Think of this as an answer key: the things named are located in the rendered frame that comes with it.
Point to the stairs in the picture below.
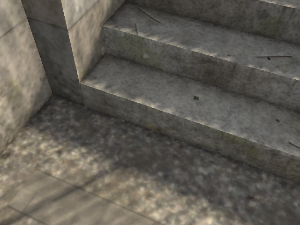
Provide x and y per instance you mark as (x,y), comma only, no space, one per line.
(223,75)

